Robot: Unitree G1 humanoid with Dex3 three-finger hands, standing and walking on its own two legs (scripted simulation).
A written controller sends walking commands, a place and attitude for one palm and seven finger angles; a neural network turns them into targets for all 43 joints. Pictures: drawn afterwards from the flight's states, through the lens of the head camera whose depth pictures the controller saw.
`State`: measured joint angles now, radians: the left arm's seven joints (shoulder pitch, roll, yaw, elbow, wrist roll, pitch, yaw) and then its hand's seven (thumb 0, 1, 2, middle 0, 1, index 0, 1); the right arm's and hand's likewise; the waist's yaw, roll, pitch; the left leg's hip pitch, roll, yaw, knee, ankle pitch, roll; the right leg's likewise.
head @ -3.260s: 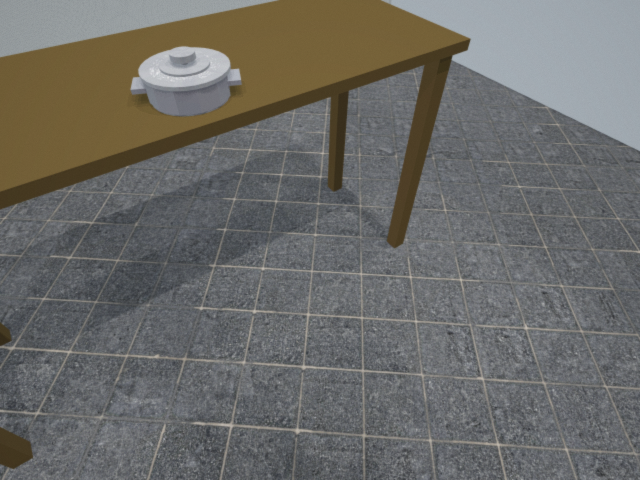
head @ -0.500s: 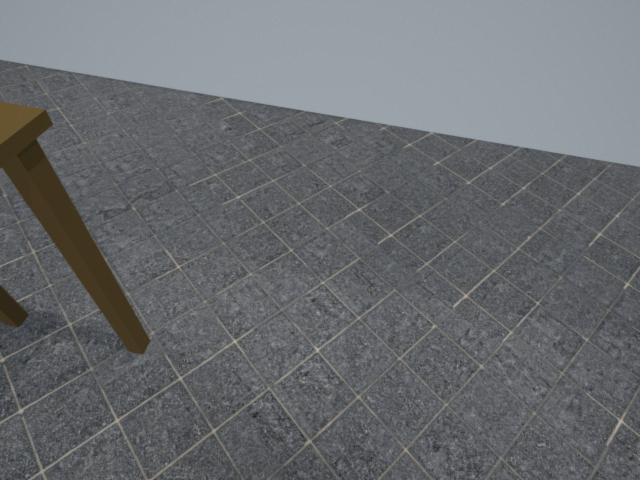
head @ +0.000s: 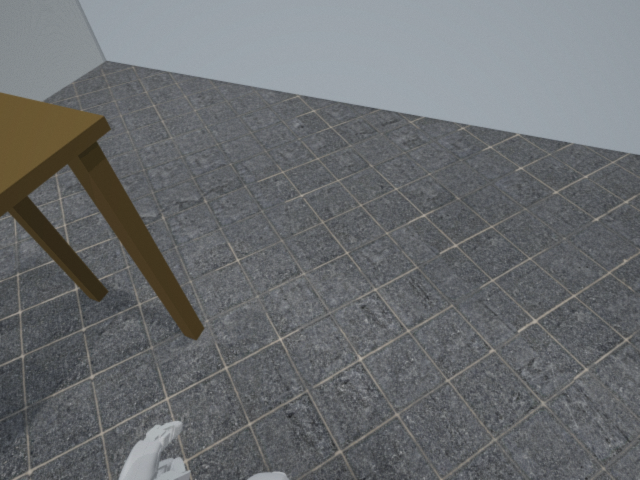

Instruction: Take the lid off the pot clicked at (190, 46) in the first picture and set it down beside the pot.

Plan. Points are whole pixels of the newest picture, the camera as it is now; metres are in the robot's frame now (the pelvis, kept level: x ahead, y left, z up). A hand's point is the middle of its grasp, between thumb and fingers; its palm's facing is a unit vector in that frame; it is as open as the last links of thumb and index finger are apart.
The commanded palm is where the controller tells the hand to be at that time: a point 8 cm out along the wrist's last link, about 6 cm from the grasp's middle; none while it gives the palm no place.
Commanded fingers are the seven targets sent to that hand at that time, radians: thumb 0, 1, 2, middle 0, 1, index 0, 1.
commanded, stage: turn to face it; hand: left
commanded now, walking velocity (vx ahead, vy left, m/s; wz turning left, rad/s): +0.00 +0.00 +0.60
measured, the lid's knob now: out of the picture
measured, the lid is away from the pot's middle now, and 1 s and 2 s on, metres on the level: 0.00 0.00 0.00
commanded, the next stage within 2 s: take the last steps up to it in 1.80 s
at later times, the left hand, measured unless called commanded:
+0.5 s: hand out of the picture -0.07 +0.26 -0.18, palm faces +0.39 -0.88 -0.28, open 7.4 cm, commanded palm none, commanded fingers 0.00 0.90 0.90 -0.20 -0.30 -0.20 -0.30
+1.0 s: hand out of the picture +0.00 +0.21 -0.13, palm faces +0.58 -0.76 -0.30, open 7.4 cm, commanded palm none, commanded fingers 0.00 0.90 0.90 -0.20 -0.30 -0.20 -0.30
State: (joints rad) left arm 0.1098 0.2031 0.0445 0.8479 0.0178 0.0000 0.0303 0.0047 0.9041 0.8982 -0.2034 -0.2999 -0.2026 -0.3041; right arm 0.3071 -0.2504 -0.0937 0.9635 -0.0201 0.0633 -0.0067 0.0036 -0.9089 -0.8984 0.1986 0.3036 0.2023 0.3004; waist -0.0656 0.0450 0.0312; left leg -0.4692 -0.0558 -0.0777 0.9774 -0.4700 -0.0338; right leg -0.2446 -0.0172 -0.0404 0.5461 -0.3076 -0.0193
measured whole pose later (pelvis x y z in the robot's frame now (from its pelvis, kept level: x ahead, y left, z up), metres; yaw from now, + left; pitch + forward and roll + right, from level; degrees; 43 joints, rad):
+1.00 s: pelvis +0.03 -0.01 +0.00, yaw +38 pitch -1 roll +2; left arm 0.19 0.18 0.03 0.84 0.02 0.01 0.02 0.01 0.90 0.90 -0.21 -0.30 -0.21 -0.30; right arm 0.25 -0.26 -0.10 0.94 -0.02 0.08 0.03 0.00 -0.91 -0.90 0.20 0.30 0.20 0.30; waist -0.04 0.05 0.06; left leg -0.52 -0.02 -0.03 1.15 -0.38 -0.05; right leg -0.20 -0.05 -0.11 0.52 -0.30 -0.03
